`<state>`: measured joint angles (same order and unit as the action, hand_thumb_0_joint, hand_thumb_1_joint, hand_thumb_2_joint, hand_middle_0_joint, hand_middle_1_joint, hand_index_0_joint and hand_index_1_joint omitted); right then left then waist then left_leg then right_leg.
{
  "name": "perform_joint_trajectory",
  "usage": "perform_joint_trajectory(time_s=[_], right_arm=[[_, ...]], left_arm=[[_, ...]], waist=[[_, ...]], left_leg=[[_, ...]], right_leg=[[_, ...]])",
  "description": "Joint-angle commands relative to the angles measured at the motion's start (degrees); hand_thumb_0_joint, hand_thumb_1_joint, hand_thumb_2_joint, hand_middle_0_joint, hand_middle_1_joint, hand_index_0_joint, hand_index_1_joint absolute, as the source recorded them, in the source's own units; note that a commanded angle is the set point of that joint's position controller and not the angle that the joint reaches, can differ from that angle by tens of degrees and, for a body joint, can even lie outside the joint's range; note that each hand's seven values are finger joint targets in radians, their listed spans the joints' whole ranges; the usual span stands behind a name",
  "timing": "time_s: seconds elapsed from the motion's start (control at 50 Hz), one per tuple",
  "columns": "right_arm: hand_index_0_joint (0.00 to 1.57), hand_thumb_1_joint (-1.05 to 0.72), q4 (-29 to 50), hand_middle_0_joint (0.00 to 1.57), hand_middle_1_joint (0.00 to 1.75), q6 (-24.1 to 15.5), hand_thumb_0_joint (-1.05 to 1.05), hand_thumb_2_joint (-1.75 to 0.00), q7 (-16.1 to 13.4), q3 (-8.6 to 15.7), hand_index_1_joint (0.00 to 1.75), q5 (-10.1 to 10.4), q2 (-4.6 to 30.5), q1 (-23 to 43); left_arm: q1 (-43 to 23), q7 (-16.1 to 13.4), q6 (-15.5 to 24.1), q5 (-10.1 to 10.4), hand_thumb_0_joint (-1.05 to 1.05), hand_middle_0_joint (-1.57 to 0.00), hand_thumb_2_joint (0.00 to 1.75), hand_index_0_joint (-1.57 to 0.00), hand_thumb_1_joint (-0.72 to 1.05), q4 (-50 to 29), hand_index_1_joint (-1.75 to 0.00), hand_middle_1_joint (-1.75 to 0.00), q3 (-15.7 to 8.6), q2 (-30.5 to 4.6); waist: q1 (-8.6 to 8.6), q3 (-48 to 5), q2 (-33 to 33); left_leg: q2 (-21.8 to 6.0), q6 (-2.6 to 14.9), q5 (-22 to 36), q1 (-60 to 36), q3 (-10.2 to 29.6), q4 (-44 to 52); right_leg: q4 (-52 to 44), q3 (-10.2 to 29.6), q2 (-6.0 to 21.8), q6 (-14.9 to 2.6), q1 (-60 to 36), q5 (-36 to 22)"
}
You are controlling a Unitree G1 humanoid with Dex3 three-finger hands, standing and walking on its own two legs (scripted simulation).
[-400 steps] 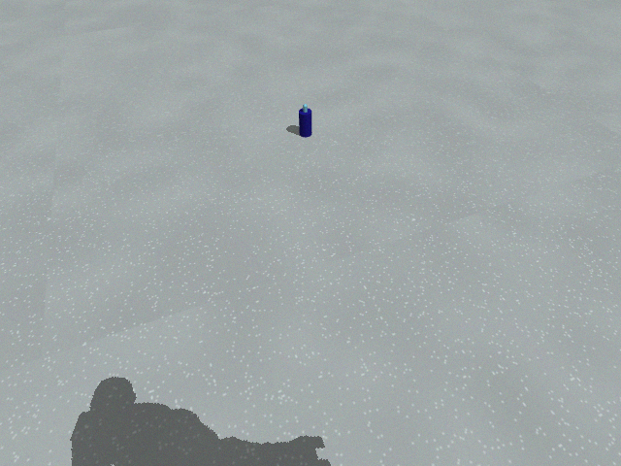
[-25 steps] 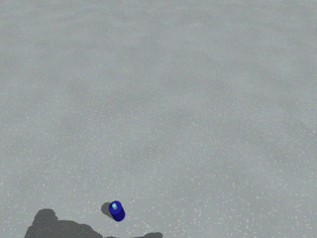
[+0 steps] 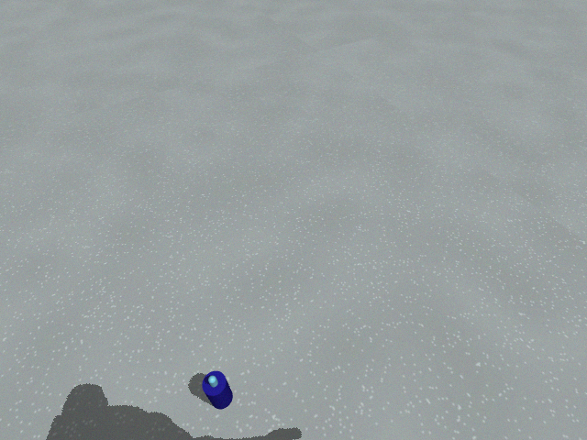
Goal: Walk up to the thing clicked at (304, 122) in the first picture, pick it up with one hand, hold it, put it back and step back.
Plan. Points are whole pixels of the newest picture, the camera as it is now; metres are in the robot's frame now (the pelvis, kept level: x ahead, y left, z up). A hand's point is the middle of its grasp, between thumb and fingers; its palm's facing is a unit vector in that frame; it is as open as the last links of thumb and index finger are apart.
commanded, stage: go down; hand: left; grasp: from the side
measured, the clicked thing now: (217, 388) +0.41 +0.25 -0.69
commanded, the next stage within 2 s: none
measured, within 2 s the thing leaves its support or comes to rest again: neither
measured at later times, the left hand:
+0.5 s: hand out of the picture +0.15 +0.28 -0.17, palm faces +0.05 -0.93 -0.35, open 15.3 cm
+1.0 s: hand out of the picture +0.13 +0.29 -0.19, palm faces +0.09 -0.94 -0.34, open 17.5 cm
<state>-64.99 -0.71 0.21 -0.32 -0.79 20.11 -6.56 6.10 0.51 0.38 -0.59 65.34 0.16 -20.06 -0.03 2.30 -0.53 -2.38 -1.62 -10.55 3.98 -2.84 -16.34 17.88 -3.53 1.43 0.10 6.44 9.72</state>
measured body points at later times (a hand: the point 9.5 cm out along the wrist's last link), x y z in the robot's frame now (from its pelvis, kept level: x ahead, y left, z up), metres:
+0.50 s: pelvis -0.01 +0.01 -0.03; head +0.06 +0.02 +0.41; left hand +0.14 +0.33 -0.15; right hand +0.10 -0.25 -0.15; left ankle -0.02 +0.13 -0.75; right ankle +0.00 -0.12 -0.75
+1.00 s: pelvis -0.01 +0.02 -0.08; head +0.07 +0.04 +0.36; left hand +0.13 +0.34 -0.17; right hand +0.17 -0.22 -0.16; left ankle -0.02 +0.13 -0.75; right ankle +0.00 -0.12 -0.75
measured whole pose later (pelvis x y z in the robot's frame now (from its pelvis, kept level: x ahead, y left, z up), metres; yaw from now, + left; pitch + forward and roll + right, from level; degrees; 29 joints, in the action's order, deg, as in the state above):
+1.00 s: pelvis -0.01 +0.02 -0.08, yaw +1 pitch +16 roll -3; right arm -31.5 -9.0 -4.6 0.2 0.5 13.0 -12.4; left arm 17.4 2.6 -16.5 -1.0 19.6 -12.2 -19.1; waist -2.1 -7.0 -0.7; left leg -2.7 0.2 -30.6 47.1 0.6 -62.1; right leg 58.1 -4.9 3.1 1.4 46.1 27.3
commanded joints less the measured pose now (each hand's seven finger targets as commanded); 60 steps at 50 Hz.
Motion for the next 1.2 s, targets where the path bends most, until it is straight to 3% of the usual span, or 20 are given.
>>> perform_joint_trajectory(time_s=[0.0,0.02,0.04,0.06,0.08,0.14,0.16,0.18,0.2,0.24,0.32,0.46,0.54,0.72,0.8,0.9,0.94,1.08,1.12,1.18], right_arm=[[0.2,-0.9,3.1,0.2,0.3,-0.9,0.0,-0.9,-0.6,2.1,0.3,0.1,12.1,2.0],[0.2,-0.96,3.0,0.21,0.29,-0.9,0.0,-0.91,-0.6,2.1,0.29,0.2,12.3,2.0],[0.2,-0.99,19.4,0.2,0.3,-3.8,0.0,-0.92,-1.9,0.1,0.3,4.0,2.0,0.5],[0.2,-1.01,16.2,0.2,0.3,-3.6,0.0,-0.93,-2.4,0.4,0.3,4.3,3.9,-2.6],[0.2,-1.0,16.0,0.2,0.3,-2.8,0.0,-0.93,-3.1,1.7,0.3,4.4,6.2,-4.5],[0.2,-1.0,20.0,0.2,0.3,-3.1,0.0,-0.93,-3.1,3.8,0.3,2.7,5.4,-6.0],[0.2,-1.0,20.5,0.2,0.3,-3.2,0.0,-0.92,-2.9,4.2,0.3,2.2,4.7,-8.0],[0.2,-0.99,22.0,0.2,0.3,-3.3,0.0,-0.92,-2.6,4.6,0.3,2.0,4.7,-8.5],[0.2,-0.99,23.4,0.2,0.3,-3.4,0.0,-0.92,-2.5,5.0,0.3,2.0,4.9,-8.4],[0.2,-0.97,25.6,0.2,0.3,-3.4,0.0,-0.91,-2.6,5.3,0.3,2.4,4.5,-8.4],[0.2,-0.93,29.7,0.2,0.3,-4.1,0.0,-0.9,-2.6,5.1,0.3,2.4,3.9,-6.3],[0.2,-0.89,32.7,0.2,0.3,-6.3,0.0,-0.89,-2.6,5.2,0.3,2.2,3.5,-7.7],[0.2,-0.88,34.1,0.2,0.3,-7.4,0.0,-0.89,-3.0,5.5,0.3,2.0,3.3,-8.2],[0.2,-0.87,37.2,0.2,0.3,-9.1,0.0,-0.89,-4.2,5.1,0.3,1.8,3.1,-7.4],[0.2,-0.87,38.8,0.2,0.3,-9.8,0.0,-0.89,-4.8,4.6,0.3,1.7,2.6,-6.9],[0.2,-0.88,40.4,0.2,0.3,-10.7,0.0,-0.89,-5.5,4.2,0.3,1.5,2.0,-6.1],[0.2,-0.9,40.8,0.2,0.3,-11.0,0.0,-0.9,-5.6,4.2,0.3,1.5,1.9,-5.9],[0.2,-0.92,41.6,0.2,0.3,-11.9,0.0,-0.9,-6.0,4.2,0.3,1.3,1.6,-6.0],[0.2,-0.93,41.4,0.2,0.3,-12.3,0.0,-0.91,-5.9,4.2,0.3,1.2,2.0,-5.6],[0.2,-0.93,38.8,0.2,0.3,-12.9,0.0,-0.9,-5.7,4.3,0.3,0.9,2.5,-6.5]], left_arm=[[-2.3,-1.0,1.4,0.1,0.0,-0.2,0.9,-0.2,0.9,-3.1,-0.3,-0.3,-2.3,-12.6],[-2.4,-0.9,1.4,0.2,0.0,-0.28,0.82,-0.28,0.82,-3.0,-0.22,-0.22,-2.3,-12.4],[-22.5,-1.8,6.5,2.9,0.0,-0.2,0.74,-0.2,0.74,-23.1,-0.14,-0.14,-2.6,-2.2],[-26.7,-2.1,5.7,2.6,0.0,-0.12,0.66,-0.12,0.66,-19.0,-0.06,-0.06,-3.9,-5.9],[-14.5,-2.5,3.5,1.1,0.0,-0.04,0.58,-0.04,0.58,-9.1,-0.02,-0.03,-8.5,-13.5],[-16.8,-0.4,2.9,-2.2,0.0,-0.02,0.34,-0.03,0.34,-6.9,-0.03,-0.04,-11.7,-15.6],[-10.1,-0.1,2.1,-3.3,0.0,-0.03,0.26,-0.04,0.26,-4.9,-0.03,-0.04,-12.6,-14.8],[-6.5,0.5,1.4,-3.9,0.0,-0.04,0.18,-0.04,0.22,-5.3,-0.05,-0.06,-12.8,-12.9],[-5.3,0.6,0.9,-4.2,0.0,-0.05,0.16,-0.05,0.17,-7.3,-0.05,-0.06,-13.9,-13.7],[-4.4,0.4,-0.8,-4.2,0.0,-0.06,0.11,-0.07,0.06,-11.0,-0.03,-0.04,-14.3,-13.1],[-5.7,0.4,-4.3,-3.6,0.0,-0.06,0.08,-0.06,-0.17,-17.3,-0.04,-0.05,-13.7,-11.3],[-3.2,0.9,-5.9,-2.4,0.0,-0.08,0.04,-0.07,-0.49,-27.4,-0.08,-0.08,-14.2,-9.6],[0.7,0.7,-6.9,-2.4,0.0,-0.09,0.02,-0.09,-0.55,-34.6,-0.08,-0.08,-15.1,-10.0],[7.6,0.8,-12.1,-1.9,0.0,-0.1,0.0,-0.09,-0.59,-46.1,-0.06,-0.06,-15.5,-9.7],[10.1,1.0,-14.2,-1.4,0.0,-0.1,0.01,-0.09,-0.61,-48.6,-0.07,-0.06,-15.2,-8.6],[11.7,1.1,-15.2,-0.6,0.0,-0.09,0.01,-0.09,-0.61,-52.9,-0.07,-0.07,-16.9,-9.5],[12.8,1.3,-15.0,-0.2,0.0,-0.09,0.01,-0.08,-0.59,-54.3,-0.06,-0.05,-17.8,-10.1],[15.0,2.1,-13.3,0.6,0.0,-0.09,0.03,-0.08,-0.55,-56.3,-0.06,-0.06,-19.4,-10.4],[10.7,2.4,-12.1,0.6,0.0,-0.09,0.04,-0.08,-0.53,-56.1,-0.06,-0.06,-19.8,-11.6],[5.4,3.4,-8.1,1.5,0.0,-0.09,0.02,-0.08,-0.55,-48.7,-0.05,-0.04,-22.3,-12.6]], waist=[[0.01,-4.0,0.8],[-0.03,-3.9,0.2],[-6.81,2.5,-1.0],[-4.85,0.1,1.1],[-2.43,0.2,1.4],[-1.18,-8.8,4.2],[0.19,-12.0,2.8],[0.97,-13.7,0.4],[1.8,-15.6,-1.4],[1.44,-16.3,-1.0],[-0.28,-13.3,-1.3],[-1.29,-14.8,-1.1],[-1.06,-19.3,-1.9],[-1.61,-20.3,-4.2],[-2.3,-19.8,-3.1],[-2.14,-19.6,-3.4],[-1.61,-21.0,-4.3],[-2.08,-23.0,-4.1],[-2.52,-21.0,-5.0],[-3.17,-19.4,-4.3]], left_leg=[[-6.7,1.84,8.4,0.2,4.9,2.3],[-6.5,1.94,7.7,0.5,4.6,2.3],[2.5,2.43,-0.2,8.7,-1.3,-1.9],[2.7,2.78,-1.2,8.3,-1.1,-2.5],[2.6,2.59,-0.5,9.7,-0.8,-3.1],[3.0,2.98,2.6,12.9,-0.4,-9.5],[3.4,2.7,4.4,14.3,-0.2,-10.8],[3.6,2.26,5.4,14.6,-0.1,-12.0],[3.8,1.95,7.1,14.6,-0.1,-12.7],[3.7,1.79,8.7,14.6,0.2,-12.7],[2.9,1.64,5.2,16.8,0.7,-15.0],[1.8,1.41,1.6,23.2,2.0,-22.0],[1.6,1.32,4.5,24.5,2.5,-26.4],[0.8,0.73,6.6,28.3,4.2,-31.4],[0.7,1.05,4.9,31.2,4.7,-33.5],[1.2,1.52,0.6,35.3,4.3,-36.4],[1.2,1.48,-0.4,36.2,4.7,-36.9],[1.3,1.74,0.0,39.0,4.8,-40.6],[1.1,1.66,-2.4,40.8,5.1,-41.0],[0.6,1.56,-6.2,45.3,6.1,-43.9]], right_leg=[[-2.6,5.8,7.0,-1.14,-1.2,-9.1],[-3.0,6.3,7.3,-1.09,-1.3,-9.0],[-0.3,2.0,-0.6,-0.39,10.5,-3.0],[-0.1,1.5,-0.3,-0.25,7.1,-0.9],[0.4,0.9,-0.7,-0.75,7.0,0.1],[6.3,1.5,0.2,-0.35,6.4,-3.6],[8.0,1.5,0.6,-0.54,5.5,-5.5],[10.0,1.4,0.3,-0.89,5.7,-6.1],[10.8,1.5,0.1,-1.19,5.5,-7.4],[10.8,1.2,-0.3,-1.15,5.3,-8.8],[12.5,0.6,-1.1,-1.39,11.5,-3.8],[20.2,-0.1,-1.5,-1.22,19.2,0.2],[24.5,0.1,-1.1,-1.09,21.1,-2.3],[30.4,-0.5,-1.2,-1.25,26.7,-1.4],[32.3,-0.7,-1.3,-1.09,29.3,0.0],[33.7,-0.5,-1.0,-0.88,31.7,2.2],[34.8,-0.6,-1.0,-0.98,32.2,3.2],[37.8,-0.3,-0.9,-1.11,34.3,2.7],[39.2,-0.3,-1.0,-1.16,37.6,5.0],[43.3,-0.1,-0.9,-1.17,44.0,8.8]])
